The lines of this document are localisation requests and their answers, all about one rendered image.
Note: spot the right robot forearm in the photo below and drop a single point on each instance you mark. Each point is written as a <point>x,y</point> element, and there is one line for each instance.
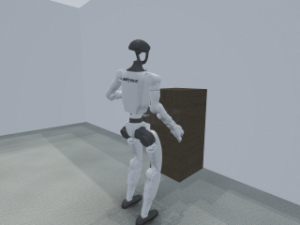
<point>165,118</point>

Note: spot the right robot upper arm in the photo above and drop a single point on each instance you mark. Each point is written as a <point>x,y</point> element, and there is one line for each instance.
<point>154,82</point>

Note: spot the humanoid robot head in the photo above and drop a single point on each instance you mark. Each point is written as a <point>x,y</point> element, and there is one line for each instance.
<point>139,46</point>

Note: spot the left robot upper arm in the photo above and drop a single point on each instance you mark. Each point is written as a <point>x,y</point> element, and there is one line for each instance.
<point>116,83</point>

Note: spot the cabinet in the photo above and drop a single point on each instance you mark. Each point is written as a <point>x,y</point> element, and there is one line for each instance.
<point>182,159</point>

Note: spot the right robot foot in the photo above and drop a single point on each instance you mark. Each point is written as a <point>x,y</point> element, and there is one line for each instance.
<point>140,220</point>

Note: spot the drawer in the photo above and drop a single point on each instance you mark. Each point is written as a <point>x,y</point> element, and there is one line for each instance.
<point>153,119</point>

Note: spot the right robot hand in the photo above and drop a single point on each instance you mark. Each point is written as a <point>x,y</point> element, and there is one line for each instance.
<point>177,133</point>

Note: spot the left robot forearm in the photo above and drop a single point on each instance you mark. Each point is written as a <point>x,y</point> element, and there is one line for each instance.
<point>118,94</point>

